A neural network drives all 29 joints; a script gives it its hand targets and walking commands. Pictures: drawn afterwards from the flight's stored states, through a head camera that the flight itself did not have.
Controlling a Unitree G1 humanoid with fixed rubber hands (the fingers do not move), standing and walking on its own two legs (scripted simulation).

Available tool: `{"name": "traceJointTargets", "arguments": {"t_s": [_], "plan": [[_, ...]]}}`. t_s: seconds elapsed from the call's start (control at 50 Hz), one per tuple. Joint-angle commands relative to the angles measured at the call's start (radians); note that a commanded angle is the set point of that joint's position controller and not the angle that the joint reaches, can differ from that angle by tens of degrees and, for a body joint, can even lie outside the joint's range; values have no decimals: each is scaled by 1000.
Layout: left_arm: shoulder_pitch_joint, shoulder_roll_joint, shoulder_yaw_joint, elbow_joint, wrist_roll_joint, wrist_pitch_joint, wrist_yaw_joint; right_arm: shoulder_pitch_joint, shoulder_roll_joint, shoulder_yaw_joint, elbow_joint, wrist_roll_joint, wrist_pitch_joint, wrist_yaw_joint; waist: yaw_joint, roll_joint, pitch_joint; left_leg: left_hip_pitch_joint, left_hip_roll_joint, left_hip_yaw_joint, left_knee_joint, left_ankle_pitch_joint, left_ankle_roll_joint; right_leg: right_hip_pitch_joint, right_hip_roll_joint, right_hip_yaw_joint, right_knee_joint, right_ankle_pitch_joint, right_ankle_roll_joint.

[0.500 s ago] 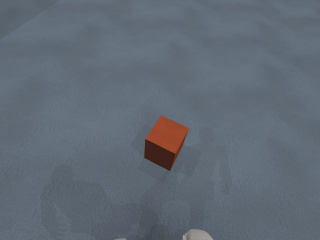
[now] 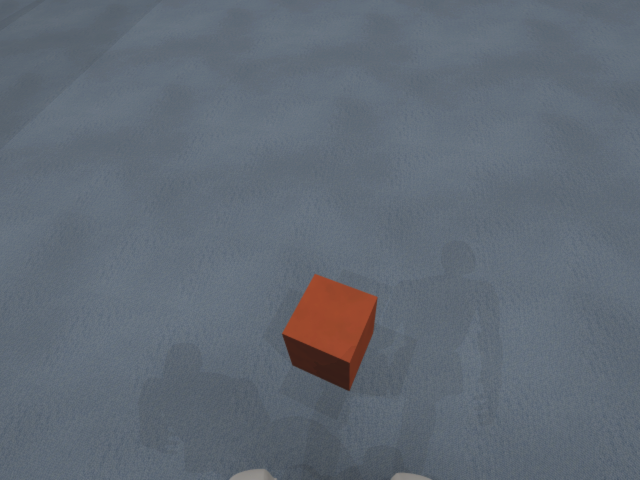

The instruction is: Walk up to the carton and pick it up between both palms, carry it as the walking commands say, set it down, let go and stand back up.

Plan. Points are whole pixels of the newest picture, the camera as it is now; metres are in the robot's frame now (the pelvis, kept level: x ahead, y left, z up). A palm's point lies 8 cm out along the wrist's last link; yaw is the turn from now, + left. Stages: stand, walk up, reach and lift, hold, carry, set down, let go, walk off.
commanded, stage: walk up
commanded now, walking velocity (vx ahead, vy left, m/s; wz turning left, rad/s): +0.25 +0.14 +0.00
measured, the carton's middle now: (332, 333) +0.57 -0.01 -0.65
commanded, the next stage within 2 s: none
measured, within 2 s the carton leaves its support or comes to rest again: neither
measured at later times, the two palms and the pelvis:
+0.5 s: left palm out of the picture +0.06 +0.28 -0.15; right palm (467, 470) +0.14 -0.18 -0.12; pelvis +0.07 +0.05 +0.00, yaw +0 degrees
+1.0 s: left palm out of the picture +0.09 +0.20 -0.13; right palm out of the picture +0.04 -0.24 -0.15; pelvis +0.06 -0.01 +0.01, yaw -1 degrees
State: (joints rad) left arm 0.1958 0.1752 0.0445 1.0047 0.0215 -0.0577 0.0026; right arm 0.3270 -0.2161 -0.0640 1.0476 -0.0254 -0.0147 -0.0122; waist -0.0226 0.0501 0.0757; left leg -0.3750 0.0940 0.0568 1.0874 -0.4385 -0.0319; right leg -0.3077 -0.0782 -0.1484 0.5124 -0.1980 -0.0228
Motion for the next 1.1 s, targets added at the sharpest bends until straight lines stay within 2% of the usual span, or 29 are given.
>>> {"name": "traceJointTargets", "arguments": {"t_s": [0.0, 0.18, 0.2, 0.22, 0.24, 0.26, 0.28, 0.3, 0.32, 0.34, 0.36, 0.4, 0.46, 0.48, 0.52, 0.56, 0.6, 0.68, 0.72, 0.74, 0.76, 0.78, 0.8, 0.84, 0.92, 0.98, 1.02, 1.04, 1.08], "plan": [[118, 119, 27, 11, 0, -17, 9, 136, -9, -5, 14, -9, 25, 13, 6, -222, -79, -112, 42, -43, 52, 138, -10, 132, -260, 239, -232, 362, -60], [187, 137, 36, 37, 11, -12, 13, -96, -2, 11, -58, -3, 42, 31, 44, -228, 11, -134, 15, 17, -284, 237, -38, 86, -218, 186, -363, -47, -89], [160, 130, 32, 42, 6, -6, 12, -126, 7, 21, -69, 0, 29, 35, 33, -291, -6, -54, 4, 33, -364, 250, -31, 56, -164, 115, -357, -65, -88], [177, 127, 29, 52, 8, 0, 16, -156, 5, 25, -73, 4, 18, 33, 42, -299, -13, 1, -12, 49, -428, 241, -29, 57, -142, 95, -342, -27, -102], [186, 106, 22, 59, 6, 3, 18, -155, 7, 29, -61, 7, 11, 21, 48, -239, -16, 44, -34, 46, -506, 274, -34, 94, -122, 95, -296, 169, -110], [172, 128, 25, 76, -11, 6, 22, -108, -11, 23, -42, 18, 4, 2, 23, -189, -18, 77, -52, 44, -603, 300, -41, 144, -115, 76, -187, 480, -100], [184, 129, 26, 90, -20, 9, 21, -35, -18, 22, -15, 20, -6, -7, 6, -164, -69, 147, -56, 63, -710, 375, -35, 170, -102, 64, -122, 524, -75], [215, 95, 14, 99, -21, 12, 21, 16, -44, 16, 8, 17, -15, -16, 0, -123, -108, 238, -15, 45, -751, 447, -26, 149, -75, 71, -81, 391, -38], [246, 47, 4, 101, -16, 19, 22, 52, -89, 6, 14, 10, -23, -21, 6, -34, -140, 329, 88, -40, -700, 647, -22, 74, -39, 81, -41, 110, 4], [283, 14, -6, 88, -19, 38, 30, -6, -130, -2, -16, 22, -21, -17, 23, 167, -128, 315, 205, -165, -749, 702, 53, 17, 15, 80, -33, -162, 41], [261, 41, -2, 84, -27, 62, 36, -42, -119, 4, -31, 23, -7, -15, 12, 175, -111, 258, 209, -210, -811, 526, 101, 44, 28, 91, -5, -213, 41], [243, 51, -3, 87, -16, 80, 29, -122, -96, 10, -38, 13, 7, -20, 30, 148, -55, 183, 159, -189, -869, 282, 100, 59, 33, 105, 7, -163, 39], [238, 58, 2, 109, -13, 73, 28, -136, -87, 5, -34, 7, 6, -26, 38, 140, -49, 158, 151, -179, -878, 230, 84, 88, 32, 108, -21, -118, 35], [241, 71, 10, 118, -15, 78, 29, -133, -101, -2, -43, 3, 5, -28, 35, 107, -58, 169, 196, -226, -870, 224, 94, 71, 38, 116, 5, -142, 38], [177, 102, 35, 90, -15, 96, 23, -54, -143, -27, -37, -4, 11, -46, -8, 102, -62, 199, 339, -370, -892, 293, 179, -81, 51, 176, 291, -284, 48], [136, 99, 46, 72, -9, 109, 11, -17, -153, -41, -24, 0, 15, -64, 1, 27, -74, 200, 383, -346, -860, 389, 199, -169, 22, 226, 494, -282, 54], [120, 81, 41, 54, -3, 112, 1, -52, -124, -36, -31, -1, 16, -65, 17, 59, -95, 159, 313, -236, -838, 363, 172, -150, 10, 214, 501, -230, 57], [113, 24, -6, 29, -3, 93, 8, -96, -83, -24, -21, -11, 26, -23, 14, 229, -75, 83, 124, -73, -855, 185, 132, 64, 62, 92, 107, -181, 42], [187, 29, -10, 71, -10, 75, 22, -83, -95, -30, -2, 10, 41, -12, 55, 98, -91, 86, 85, -59, -784, 202, 124, 191, 77, 35, -122, -19, 42], [198, 62, -2, 79, -5, 61, 26, -26, -49, -21, 8, 20, 40, -10, 58, -44, -86, 66, 38, -35, -690, 175, 96, 238, -5, 117, -214, 1, 34], [190, 132, 18, 70, 6, 50, 28, 14, 9, -4, -5, 22, 37, -9, 57, -246, -75, 9, -34, -24, -544, 73, 50, 210, -171, 347, -311, -45, 8], [91, 180, 18, 53, 5, 56, 24, -50, -2, 14, -37, 20, 47, -15, 52, -365, 6, 8, -53, -20, -506, -16, 12, 12, -248, 457, -426, -149, -66], [34, 159, 16, 43, 4, 53, 26, -53, -18, 10, -19, 11, 56, -14, 25, -301, 55, 27, -36, -64, -429, 44, 14, -18, -214, 402, -416, -185, -78], [0, 109, 6, 34, -5, 46, 34, -13, -20, 4, 14, 5, 50, -7, 6, -218, 49, 12, -37, -67, -387, 122, 12, 53, -154, 288, -340, -21, -73], [58, 92, 5, 70, -9, 32, 40, -2, 0, 20, 43, 9, 34, -19, 22, -175, -25, 59, -38, -50, -492, 99, 1, 182, -145, 227, -237, 323, -106], [73, 86, 9, 95, -13, 42, 40, 23, 20, 32, 66, 12, 24, -32, -5, -161, -24, 191, -48, -4, -724, 271, 9, 162, -110, 218, -196, 259, -77], [91, 36, -4, 93, -15, 41, 39, 12, -14, 28, 76, 15, 10, -35, 3, -58, -32, 270, 30, -78, -745, 430, 36, 107, -44, 183, -180, 149, -34], [91, 22, -4, 90, -19, 45, 40, 1, -18, 30, 83, 15, 8, -29, 13, -5, -21, 227, 38, -94, -745, 461, 56, 146, -22, 156, -201, 72, -18], [102, 28, -4, 95, -17, 47, 40, -5, 0, 39, 91, 15, 9, -28, 18, -13, 2, 199, 26, -77, -758, 416, 56, 177, -26, 152, -214, 56, -15]]}}
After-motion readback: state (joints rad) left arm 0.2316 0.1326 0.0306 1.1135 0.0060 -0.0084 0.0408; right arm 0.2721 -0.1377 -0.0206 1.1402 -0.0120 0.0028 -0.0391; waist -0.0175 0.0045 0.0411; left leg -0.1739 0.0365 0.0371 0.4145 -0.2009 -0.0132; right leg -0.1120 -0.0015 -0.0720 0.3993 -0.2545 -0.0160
